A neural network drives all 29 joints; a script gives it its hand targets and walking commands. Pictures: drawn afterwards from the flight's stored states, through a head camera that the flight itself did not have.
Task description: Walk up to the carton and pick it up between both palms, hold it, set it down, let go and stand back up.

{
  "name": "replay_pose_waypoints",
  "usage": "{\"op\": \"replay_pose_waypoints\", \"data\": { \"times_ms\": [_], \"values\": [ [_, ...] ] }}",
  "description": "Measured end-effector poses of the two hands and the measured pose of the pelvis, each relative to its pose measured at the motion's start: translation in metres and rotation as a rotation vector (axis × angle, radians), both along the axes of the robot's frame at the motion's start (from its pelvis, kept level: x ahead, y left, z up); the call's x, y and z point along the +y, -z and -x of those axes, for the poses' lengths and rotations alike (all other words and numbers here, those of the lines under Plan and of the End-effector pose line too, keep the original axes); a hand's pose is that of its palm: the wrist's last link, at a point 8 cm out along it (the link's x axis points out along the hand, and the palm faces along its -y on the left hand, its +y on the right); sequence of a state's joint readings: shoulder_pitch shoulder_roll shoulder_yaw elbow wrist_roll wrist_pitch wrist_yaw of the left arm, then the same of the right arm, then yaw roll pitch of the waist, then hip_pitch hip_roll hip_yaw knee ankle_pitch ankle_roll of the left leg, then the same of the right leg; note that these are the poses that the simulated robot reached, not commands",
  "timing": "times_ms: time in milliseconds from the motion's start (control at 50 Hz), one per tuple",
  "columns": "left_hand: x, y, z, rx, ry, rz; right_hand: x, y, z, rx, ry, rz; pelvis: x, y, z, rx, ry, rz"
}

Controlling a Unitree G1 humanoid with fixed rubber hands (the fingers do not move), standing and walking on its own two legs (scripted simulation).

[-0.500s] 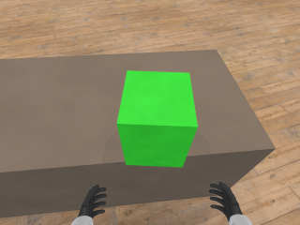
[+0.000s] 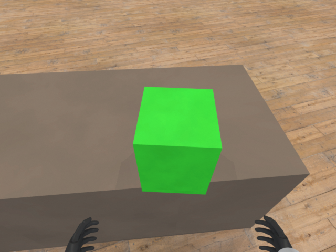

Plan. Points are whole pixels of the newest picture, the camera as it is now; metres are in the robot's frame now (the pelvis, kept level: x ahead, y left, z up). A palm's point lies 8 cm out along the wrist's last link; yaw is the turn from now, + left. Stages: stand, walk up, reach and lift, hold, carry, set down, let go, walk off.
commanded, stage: stand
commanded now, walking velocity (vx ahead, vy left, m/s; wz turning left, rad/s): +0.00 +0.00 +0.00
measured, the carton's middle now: (176, 142) +0.42 +0.00 -0.02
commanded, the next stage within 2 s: none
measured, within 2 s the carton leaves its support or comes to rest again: neither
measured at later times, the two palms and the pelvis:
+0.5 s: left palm out of the picture +0.13 +0.25 -0.10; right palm out of the picture +0.13 -0.25 -0.09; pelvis +0.00 +0.00 +0.00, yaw +0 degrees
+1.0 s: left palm out of the picture +0.12 +0.26 -0.11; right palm out of the picture +0.12 -0.25 -0.10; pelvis +0.00 +0.00 +0.00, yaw +0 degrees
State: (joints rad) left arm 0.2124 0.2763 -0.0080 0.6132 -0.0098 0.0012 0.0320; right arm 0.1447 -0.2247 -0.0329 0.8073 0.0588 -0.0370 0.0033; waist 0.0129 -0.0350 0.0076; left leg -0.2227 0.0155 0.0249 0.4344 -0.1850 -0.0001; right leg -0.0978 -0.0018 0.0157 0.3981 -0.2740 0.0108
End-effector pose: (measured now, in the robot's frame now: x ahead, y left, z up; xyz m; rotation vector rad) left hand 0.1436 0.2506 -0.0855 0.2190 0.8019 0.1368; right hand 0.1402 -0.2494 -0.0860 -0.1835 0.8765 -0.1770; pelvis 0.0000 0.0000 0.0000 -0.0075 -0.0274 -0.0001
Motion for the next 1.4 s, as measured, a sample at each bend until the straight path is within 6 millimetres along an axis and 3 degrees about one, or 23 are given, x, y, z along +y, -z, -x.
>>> {"op": "replay_pose_waypoints", "data": {
  "times_ms": [1400],
  "values": [
    [0.007,0.023,0.033,0.161,-0.03,-0.012,-0.005,0.022,0.028,0.137,0.045,-0.017,-0.001,0.0,-0.003,0.005,0.0,-0.001]
  ]
}}
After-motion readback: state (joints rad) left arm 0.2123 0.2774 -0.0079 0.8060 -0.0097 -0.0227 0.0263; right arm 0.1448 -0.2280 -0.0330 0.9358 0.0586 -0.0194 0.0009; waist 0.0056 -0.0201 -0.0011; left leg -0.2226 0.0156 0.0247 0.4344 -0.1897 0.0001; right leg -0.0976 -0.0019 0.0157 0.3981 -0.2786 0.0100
